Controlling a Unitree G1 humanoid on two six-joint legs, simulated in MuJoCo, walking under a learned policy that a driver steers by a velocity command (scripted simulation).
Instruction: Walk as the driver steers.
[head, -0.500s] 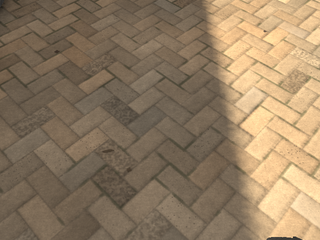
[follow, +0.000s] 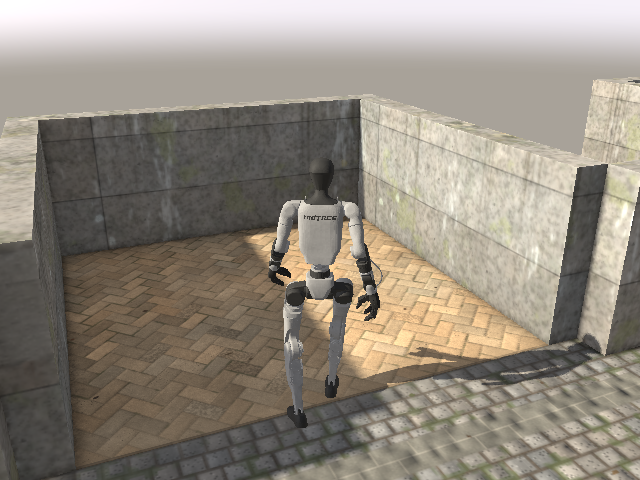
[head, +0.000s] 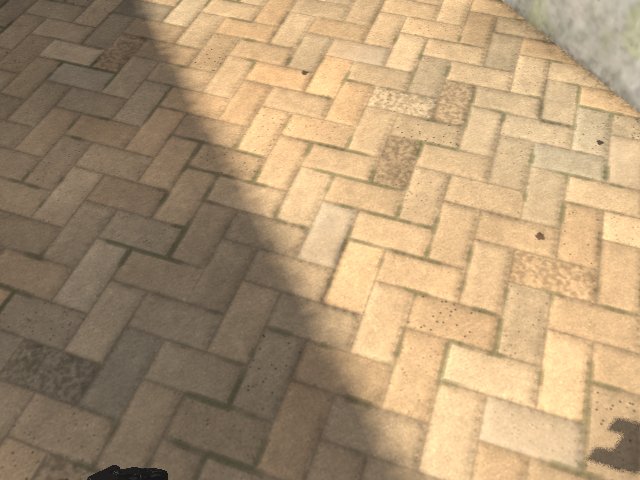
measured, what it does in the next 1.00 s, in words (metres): walks ahead, turning left: left foot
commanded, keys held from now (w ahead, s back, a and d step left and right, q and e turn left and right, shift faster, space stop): w+q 1.00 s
